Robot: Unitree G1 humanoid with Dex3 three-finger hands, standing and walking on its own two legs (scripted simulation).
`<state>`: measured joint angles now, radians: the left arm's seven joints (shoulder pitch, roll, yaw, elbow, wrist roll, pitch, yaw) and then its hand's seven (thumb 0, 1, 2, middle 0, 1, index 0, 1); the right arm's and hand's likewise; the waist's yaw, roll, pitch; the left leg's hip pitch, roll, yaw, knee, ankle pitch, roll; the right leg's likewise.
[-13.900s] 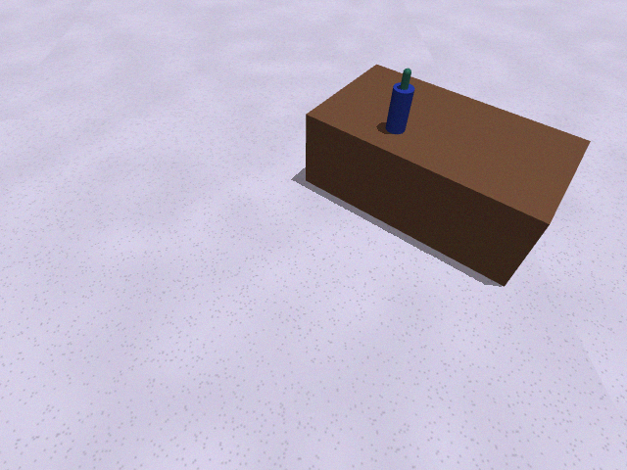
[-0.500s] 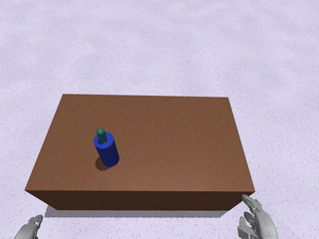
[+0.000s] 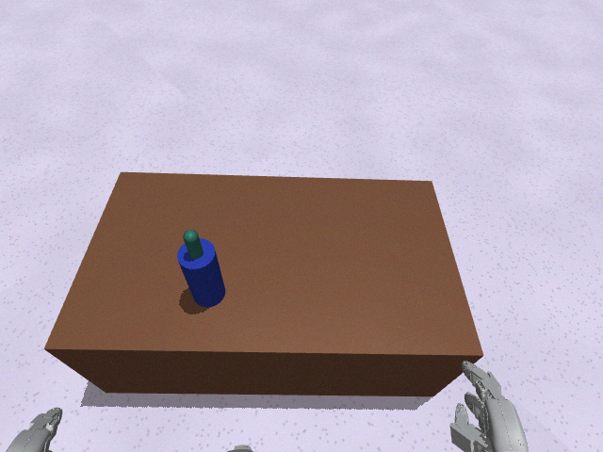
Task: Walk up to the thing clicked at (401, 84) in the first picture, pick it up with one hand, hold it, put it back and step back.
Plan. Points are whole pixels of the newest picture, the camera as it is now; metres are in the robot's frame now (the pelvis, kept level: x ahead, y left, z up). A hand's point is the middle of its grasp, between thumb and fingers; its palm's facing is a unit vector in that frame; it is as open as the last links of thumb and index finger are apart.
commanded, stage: go down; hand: left
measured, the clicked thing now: (200, 266) +0.53 +0.20 -0.23
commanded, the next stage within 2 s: none
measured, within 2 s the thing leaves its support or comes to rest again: neither
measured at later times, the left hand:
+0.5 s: hand (54, 361) +0.26 +0.32 -0.03, palm faces +0.17 -0.94 -0.29, open 17.2 cm
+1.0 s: hand (37, 323) +0.31 +0.35 -0.02, palm faces +0.17 -0.97 -0.16, open 17.5 cm
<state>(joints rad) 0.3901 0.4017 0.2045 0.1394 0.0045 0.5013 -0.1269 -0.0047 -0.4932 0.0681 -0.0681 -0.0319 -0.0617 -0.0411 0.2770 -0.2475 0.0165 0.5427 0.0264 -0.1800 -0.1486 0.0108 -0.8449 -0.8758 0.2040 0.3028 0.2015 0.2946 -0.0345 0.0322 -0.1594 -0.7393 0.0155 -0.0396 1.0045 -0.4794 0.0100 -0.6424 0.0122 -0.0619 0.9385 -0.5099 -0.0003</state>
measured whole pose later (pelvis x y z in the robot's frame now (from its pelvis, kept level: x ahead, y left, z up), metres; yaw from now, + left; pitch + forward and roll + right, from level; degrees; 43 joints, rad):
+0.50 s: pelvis -0.01 +0.00 +0.00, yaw +0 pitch +12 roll -3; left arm -0.02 0.54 0.37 0.44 -0.07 0.34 -0.20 -0.01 -0.48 0.10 -0.06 -0.04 -0.05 -0.05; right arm 0.27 -0.25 0.06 0.66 0.02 -0.28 -0.19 0.01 -0.84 -0.88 0.21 0.30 0.20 0.30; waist -0.06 0.01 -0.11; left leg -0.76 0.02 -0.05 1.00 -0.46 0.01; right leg -0.66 0.02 -0.07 0.93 -0.49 0.00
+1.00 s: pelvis -0.02 +0.01 +0.00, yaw -1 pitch +15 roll -3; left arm -0.31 0.63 0.53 0.88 -0.04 -0.06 -0.41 -0.01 -0.54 0.07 -0.06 0.00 -0.04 -0.02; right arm 0.33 -0.27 0.03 0.70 -0.01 -0.22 -0.13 0.01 -0.87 -0.89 0.21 0.30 0.20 0.30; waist -0.05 -0.02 -0.08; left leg -0.82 0.02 -0.02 1.01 -0.45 0.02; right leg -0.73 0.02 -0.04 0.95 -0.47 0.01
